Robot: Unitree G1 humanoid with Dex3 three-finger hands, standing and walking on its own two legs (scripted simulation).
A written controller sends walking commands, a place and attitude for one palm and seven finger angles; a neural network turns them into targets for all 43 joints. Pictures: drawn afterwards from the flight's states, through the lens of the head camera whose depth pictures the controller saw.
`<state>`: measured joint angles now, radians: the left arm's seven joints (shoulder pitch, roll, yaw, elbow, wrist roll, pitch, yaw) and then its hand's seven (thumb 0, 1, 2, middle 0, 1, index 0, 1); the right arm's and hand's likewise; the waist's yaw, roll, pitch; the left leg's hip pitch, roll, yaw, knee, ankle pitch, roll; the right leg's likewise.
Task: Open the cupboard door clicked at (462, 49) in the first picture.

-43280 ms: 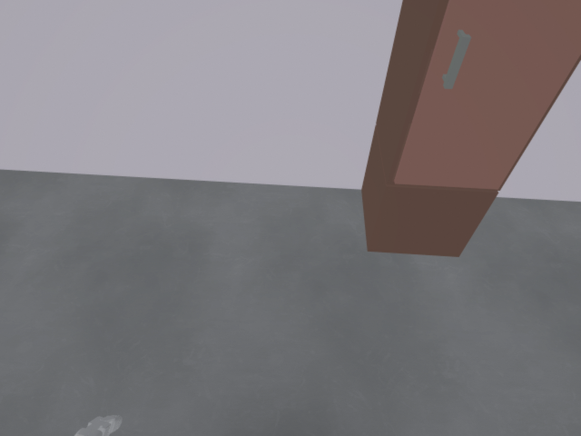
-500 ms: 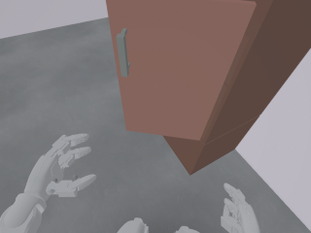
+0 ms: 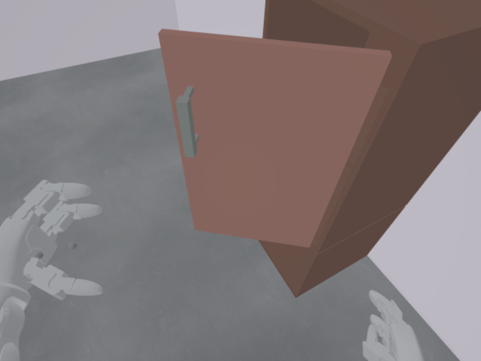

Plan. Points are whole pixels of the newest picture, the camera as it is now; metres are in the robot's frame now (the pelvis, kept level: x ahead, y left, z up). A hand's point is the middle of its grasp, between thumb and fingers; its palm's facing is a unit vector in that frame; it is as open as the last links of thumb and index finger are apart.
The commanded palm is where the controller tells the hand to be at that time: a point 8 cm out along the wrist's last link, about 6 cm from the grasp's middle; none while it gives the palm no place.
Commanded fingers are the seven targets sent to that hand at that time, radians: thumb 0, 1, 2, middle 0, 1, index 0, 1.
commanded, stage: raise the hand with hooked fingers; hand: left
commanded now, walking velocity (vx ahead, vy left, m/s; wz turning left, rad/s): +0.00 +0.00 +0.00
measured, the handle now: (190, 122) +0.50 +0.14 +0.13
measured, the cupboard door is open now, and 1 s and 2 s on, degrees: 52 52 52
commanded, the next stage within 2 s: move the hooked fingers beside the handle in 0.86 s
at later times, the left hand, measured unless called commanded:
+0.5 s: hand (61, 213) +0.27 +0.27 +0.14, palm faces -0.04 -1.00 -0.07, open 14.0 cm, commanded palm +0.24 +0.32 +0.14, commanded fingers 0.00 -0.50 0.30 -0.30 -1.20 -0.30 -1.20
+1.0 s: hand (57, 214) +0.27 +0.28 +0.14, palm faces +0.00 -1.00 -0.06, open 14.0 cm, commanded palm +0.24 +0.32 +0.14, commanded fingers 0.00 -0.50 0.30 -0.30 -1.20 -0.30 -1.20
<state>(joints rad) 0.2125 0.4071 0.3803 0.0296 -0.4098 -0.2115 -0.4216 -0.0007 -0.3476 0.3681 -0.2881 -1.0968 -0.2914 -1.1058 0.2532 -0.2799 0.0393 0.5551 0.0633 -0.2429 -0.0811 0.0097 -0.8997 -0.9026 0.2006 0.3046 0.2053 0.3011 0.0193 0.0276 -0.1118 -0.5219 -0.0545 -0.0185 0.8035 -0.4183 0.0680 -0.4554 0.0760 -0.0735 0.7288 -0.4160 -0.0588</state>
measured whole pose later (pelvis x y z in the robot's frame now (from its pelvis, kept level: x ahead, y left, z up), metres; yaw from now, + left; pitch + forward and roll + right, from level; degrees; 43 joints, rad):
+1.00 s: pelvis -0.02 +0.00 +0.02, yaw +0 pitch +3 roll -1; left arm -0.10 0.47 0.42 0.34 -0.35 -0.06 -0.51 -0.01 -0.50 0.30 -0.30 -1.20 -0.30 -1.20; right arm 0.26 -0.28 0.07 0.59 0.08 -0.22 -0.11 0.01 -0.90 -0.90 0.20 0.30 0.21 0.30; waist 0.02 0.03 -0.05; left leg -0.37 -0.07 -0.01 0.62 -0.30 0.07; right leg -0.31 0.06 -0.06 0.57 -0.31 -0.06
